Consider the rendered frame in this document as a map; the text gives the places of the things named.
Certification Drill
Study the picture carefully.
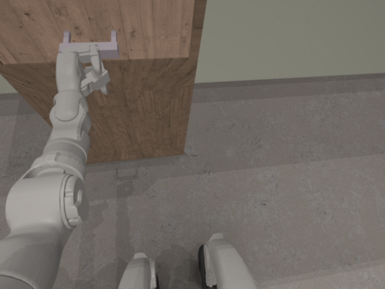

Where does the cabinet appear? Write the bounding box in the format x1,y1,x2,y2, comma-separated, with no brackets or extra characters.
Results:
0,0,207,164

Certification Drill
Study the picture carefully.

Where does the handle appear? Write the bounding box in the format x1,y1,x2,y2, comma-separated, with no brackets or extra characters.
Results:
59,30,119,58

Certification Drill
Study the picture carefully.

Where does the left robot forearm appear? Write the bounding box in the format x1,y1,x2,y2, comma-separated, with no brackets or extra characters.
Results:
5,91,91,230

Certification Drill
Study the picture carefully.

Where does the robot left thigh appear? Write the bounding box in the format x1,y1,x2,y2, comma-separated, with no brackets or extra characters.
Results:
118,257,156,289

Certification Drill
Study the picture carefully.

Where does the robot right foot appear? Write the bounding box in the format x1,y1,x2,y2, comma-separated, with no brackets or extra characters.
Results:
199,244,217,289

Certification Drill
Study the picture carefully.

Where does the left robot hand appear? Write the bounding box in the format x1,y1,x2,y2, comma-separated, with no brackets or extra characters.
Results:
56,42,110,99

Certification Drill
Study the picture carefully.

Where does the left robot upper arm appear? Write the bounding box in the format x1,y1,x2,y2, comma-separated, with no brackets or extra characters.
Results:
0,173,90,289

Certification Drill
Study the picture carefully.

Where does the drawer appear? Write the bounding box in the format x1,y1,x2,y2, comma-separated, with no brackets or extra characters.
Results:
0,0,194,64

